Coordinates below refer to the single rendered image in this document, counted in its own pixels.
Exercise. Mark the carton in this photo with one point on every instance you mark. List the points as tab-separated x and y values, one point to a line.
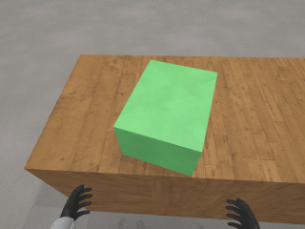
165	120

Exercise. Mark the robot right hand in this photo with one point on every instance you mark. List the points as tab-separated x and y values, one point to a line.
246	218

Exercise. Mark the robot left hand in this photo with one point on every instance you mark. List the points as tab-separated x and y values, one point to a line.
72	206

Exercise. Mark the left robot forearm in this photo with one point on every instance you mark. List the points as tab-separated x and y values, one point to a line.
64	223

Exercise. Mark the pedestal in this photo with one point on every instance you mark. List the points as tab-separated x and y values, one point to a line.
254	146

